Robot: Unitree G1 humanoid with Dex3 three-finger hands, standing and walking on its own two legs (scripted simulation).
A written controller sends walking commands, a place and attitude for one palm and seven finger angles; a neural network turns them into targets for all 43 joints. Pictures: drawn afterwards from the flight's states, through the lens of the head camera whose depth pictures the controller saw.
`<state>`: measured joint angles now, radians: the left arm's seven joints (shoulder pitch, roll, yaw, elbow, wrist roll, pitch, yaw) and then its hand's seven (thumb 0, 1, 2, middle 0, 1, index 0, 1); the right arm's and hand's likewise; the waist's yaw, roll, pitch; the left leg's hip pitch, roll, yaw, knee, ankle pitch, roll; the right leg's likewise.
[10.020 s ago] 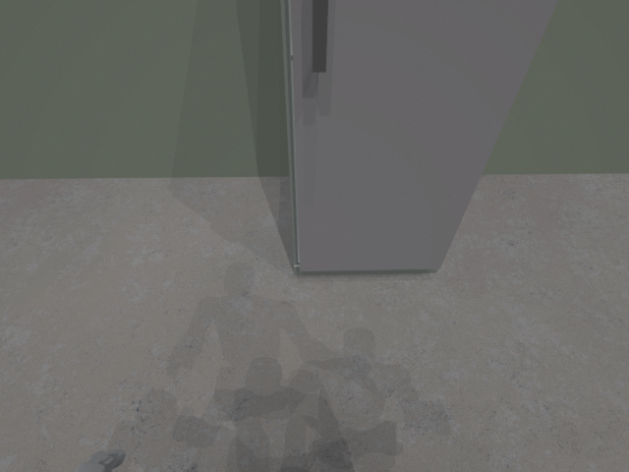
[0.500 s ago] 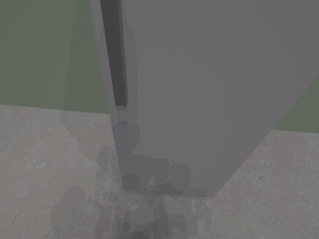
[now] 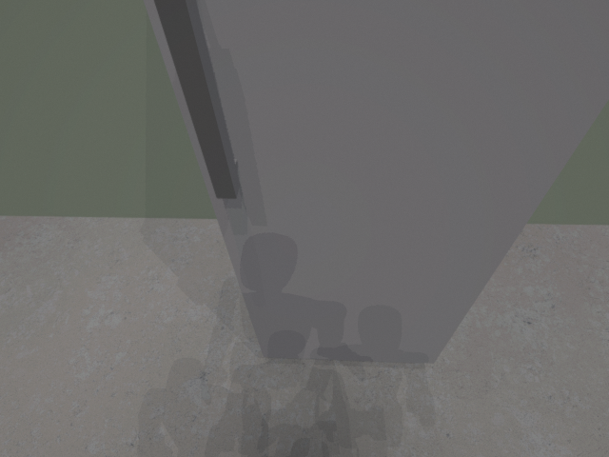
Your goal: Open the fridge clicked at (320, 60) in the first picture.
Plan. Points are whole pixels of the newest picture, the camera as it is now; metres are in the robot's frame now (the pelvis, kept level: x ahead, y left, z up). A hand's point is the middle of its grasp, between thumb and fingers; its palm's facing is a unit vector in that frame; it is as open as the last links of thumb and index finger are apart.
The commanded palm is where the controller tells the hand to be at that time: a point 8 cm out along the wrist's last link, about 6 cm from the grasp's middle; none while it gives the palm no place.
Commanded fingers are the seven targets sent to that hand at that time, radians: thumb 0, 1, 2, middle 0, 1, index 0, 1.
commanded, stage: come to a stop and stand still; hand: left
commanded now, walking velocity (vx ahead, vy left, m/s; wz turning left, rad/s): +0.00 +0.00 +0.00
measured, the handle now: (210, 100) +0.45 +0.14 +0.24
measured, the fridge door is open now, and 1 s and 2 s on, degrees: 0 0 0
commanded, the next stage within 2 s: look again from close up in 1.60 s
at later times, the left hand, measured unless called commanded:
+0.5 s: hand out of the picture -0.03 +0.26 -0.17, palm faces -0.01 -0.97 -0.25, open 7.4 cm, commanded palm none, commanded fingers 0.00 0.90 0.90 -0.20 -0.30 -0.20 -0.30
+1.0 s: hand out of the picture -0.13 +0.31 -0.17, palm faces +0.03 -0.96 -0.26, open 7.4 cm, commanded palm none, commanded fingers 0.00 0.90 0.90 -0.20 -0.30 -0.20 -0.30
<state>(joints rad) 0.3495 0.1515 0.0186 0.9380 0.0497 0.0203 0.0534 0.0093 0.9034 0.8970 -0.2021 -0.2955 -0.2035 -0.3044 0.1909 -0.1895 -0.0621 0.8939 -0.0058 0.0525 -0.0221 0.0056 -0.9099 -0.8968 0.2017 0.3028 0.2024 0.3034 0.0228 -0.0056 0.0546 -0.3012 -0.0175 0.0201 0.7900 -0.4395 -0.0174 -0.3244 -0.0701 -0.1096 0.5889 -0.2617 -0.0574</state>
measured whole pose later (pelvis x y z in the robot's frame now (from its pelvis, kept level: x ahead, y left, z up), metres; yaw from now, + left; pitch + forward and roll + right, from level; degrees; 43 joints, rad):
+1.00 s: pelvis -0.17 +0.10 +0.00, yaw +0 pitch -2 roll -1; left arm 0.27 0.25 0.04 0.99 0.03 0.03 0.02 0.01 0.91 0.90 -0.20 -0.30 -0.20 -0.30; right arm 0.29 -0.24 -0.03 1.03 -0.02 0.01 -0.02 0.00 -0.91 -0.90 0.20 0.30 0.20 0.30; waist 0.00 -0.01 0.01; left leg -0.24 -0.02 0.01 0.50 -0.24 0.04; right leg -0.28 -0.03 -0.04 0.51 -0.28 0.01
